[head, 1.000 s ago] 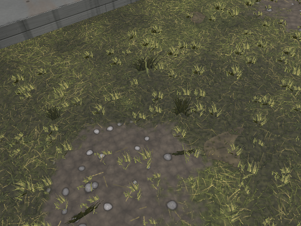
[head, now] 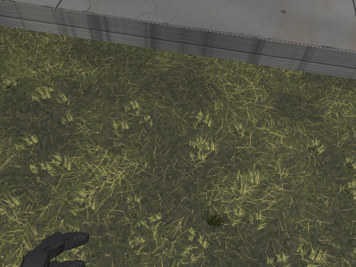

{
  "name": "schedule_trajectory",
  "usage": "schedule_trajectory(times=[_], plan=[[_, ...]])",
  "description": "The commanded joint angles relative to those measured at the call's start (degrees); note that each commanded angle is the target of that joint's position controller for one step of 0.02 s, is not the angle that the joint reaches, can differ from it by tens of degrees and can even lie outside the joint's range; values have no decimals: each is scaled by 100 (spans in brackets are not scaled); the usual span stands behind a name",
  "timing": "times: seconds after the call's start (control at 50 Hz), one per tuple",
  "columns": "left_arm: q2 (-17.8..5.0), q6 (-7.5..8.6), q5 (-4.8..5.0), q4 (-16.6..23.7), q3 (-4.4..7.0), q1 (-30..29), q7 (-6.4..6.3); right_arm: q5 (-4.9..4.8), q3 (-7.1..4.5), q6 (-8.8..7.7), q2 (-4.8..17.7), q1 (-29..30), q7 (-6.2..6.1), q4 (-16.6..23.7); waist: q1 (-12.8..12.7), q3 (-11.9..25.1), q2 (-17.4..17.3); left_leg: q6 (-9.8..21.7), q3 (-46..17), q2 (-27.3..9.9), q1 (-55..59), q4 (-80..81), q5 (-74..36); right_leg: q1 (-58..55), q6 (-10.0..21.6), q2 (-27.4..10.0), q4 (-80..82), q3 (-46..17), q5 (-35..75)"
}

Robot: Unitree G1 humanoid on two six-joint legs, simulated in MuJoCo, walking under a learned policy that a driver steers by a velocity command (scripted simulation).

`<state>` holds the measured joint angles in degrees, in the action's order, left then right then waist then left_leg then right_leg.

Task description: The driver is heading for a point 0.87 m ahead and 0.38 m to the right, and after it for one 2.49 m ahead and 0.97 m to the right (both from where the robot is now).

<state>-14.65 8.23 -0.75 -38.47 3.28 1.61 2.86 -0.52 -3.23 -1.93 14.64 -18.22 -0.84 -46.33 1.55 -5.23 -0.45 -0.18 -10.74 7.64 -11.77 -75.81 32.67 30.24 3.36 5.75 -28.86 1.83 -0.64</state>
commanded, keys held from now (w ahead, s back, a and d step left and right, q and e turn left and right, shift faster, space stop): e+shift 0.80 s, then shift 0.20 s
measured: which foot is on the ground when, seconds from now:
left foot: up 0.00-0.34, down 0.36-0.84, up 0.86-1.00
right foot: down 0.00-0.36, up 0.38-0.82, down 0.84-1.00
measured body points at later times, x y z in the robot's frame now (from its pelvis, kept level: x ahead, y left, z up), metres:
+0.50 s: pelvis +0.15 +0.04 +0.03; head +0.18 +0.05 +0.48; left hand +0.40 +0.27 -0.07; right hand +0.22 -0.28 -0.04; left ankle +0.24 +0.12 -0.71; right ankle +0.11 -0.09 -0.63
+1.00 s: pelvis +0.14 -0.01 +0.03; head +0.15 -0.06 +0.48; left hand +0.46 +0.05 -0.04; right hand +0.01 -0.31 -0.09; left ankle +0.24 +0.10 -0.62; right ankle +0.07 -0.08 -0.71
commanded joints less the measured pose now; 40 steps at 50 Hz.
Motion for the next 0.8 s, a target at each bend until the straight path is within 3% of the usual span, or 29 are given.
schedule_trajectory(times=[0.02,0.04,0.06,0.1,0.14,0.18,0.22,0.26,0.3,0.34,0.36,0.38,0.4,0.42,0.44,0.46,0.48,0.52,0.58,0.62,0.7,0.76,0.8], plan=[[-430,-186,171,190,70,637,-39,192,-114,-97,839,439,43,804,-316,1536,-289,-204,281,-611,-2506,-537,-535,-3411,1295,-1784,778,-2914,1890],[-730,-213,113,155,155,690,-88,218,-110,-91,721,564,34,976,-149,1240,-250,-225,307,-616,-2260,-268,-702,-2661,1302,-1640,976,-2832,2187],[-831,-236,57,131,194,744,-109,228,-95,-77,623,495,5,1044,-36,1171,-77,-235,298,-639,-2060,28,-718,-2300,1298,-1491,1065,-2686,2482],[-857,-282,67,94,222,727,-157,199,-22,-74,412,334,-90,1063,151,1184,139,-294,325,-735,-1912,972,-567,-1814,1284,-1358,1030,-2341,3019],[-1064,-408,85,104,301,792,-247,201,29,-52,332,518,-157,1135,165,1385,225,-404,457,-619,-1644,1781,-769,-1416,1300,-1308,980,-2294,3237],[-1247,-591,161,151,381,840,-345,177,4,25,445,675,-174,1147,166,1641,312,-462,413,-477,-1338,2210,-1481,-1172,1119,-1182,964,-2364,2270],[-1234,-755,255,235,399,832,-425,144,-11,107,504,1034,-163,1226,71,1513,453,-477,345,-357,-1195,2705,-1931,-890,869,-971,1056,-2509,520],[-1163,-890,260,304,402,875,-496,97,-17,122,514,1378,-132,1327,-60,1256,711,-476,281,-272,-1095,3291,-2072,-775,707,-826,1128,-2746,-861],[-1109,-977,216,364,424,981,-529,48,-65,49,583,1490,-90,1354,-134,1110,984,-446,205,-238,-919,3970,-2028,-952,595,-804,1033,-3056,-1341],[-1015,-1028,234,466,426,919,-533,2,-148,-60,667,1209,-48,1249,18,1045,1113,-299,226,-379,-339,5114,-2420,-1017,399,-699,664,-3236,-1345],[-760,-1042,254,478,358,1118,-516,35,-218,-91,848,1041,-54,1197,-25,1203,783,-34,-56,-1007,310,5668,-2639,-772,178,-414,44,-2988,-2220],[-374,-1067,183,404,262,1719,-501,155,-271,-44,1156,1114,-106,1328,-368,1565,-402,550,-1252,-2414,1055,5606,-3118,-203,-114,231,-1534,-1985,-3530],[-721,-996,201,657,347,1732,-466,447,-262,4,1184,1258,-54,1342,-562,1372,-1540,1255,-2478,-3116,616,5984,-3232,699,-300,299,-2622,-1423,-3740],[-1234,-969,177,573,466,1689,-452,385,-246,-12,922,1497,-61,1432,-561,1111,-1259,1395,-2227,-3040,387,6034,-3038,821,-524,-189,-3403,-1173,-3226],[-1428,-1029,209,441,536,1652,-459,287,-175,1,620,1684,-91,1467,-506,953,-804,1195,-1400,-2597,225,5909,-2723,830,-660,-361,-3711,-1057,-2732],[-1328,-1115,198,332,532,1701,-480,217,-146,31,542,1760,-119,1499,-491,909,-561,1027,-869,-2235,137,5839,-2624,799,-763,-420,-4070,-974,-2420],[-1207,-1166,186,345,500,1740,-464,160,-142,59,569,1801,-152,1481,-480,803,-543,1016,-511,-2106,42,5837,-2805,878,-857,-486,-4419,-840,-2191],[-956,-1174,232,520,400,1468,-412,194,-145,89,632,1607,-207,1409,-335,715,-638,1104,68,-1982,54,5913,-3216,982,-984,-685,-4370,-513,-1899],[-809,-1135,238,791,303,922,-358,241,-224,155,811,1143,-252,1255,-5,879,-730,1326,310,-2213,706,5923,-3546,1177,-1122,-961,-3708,-396,-1801],[-764,-1126,215,868,269,803,-305,224,-294,172,971,1074,-231,1200,45,1004,-746,1386,511,-2373,872,5897,-3673,987,-1114,-1095,-3269,-349,-1825],[-736,-1173,202,895,252,718,-218,165,-410,173,1206,1209,-125,1152,6,1056,-836,1293,1099,-2537,621,5856,-3774,140,-909,-1113,-2319,-22,-1791],[-810,-1284,218,924,310,667,-148,25,-484,125,1286,1186,-16,1068,-35,1077,-941,1103,1382,-2709,682,5593,-3921,-412,-655,-1013,-1502,203,-1879],[-833,-1348,237,884,379,823,-99,-83,-510,105,1262,1220,22,1014,-217,1144,-904,786,1636,-2737,645,5120,-3829,-1017,-386,-873,-553,341,-1525]])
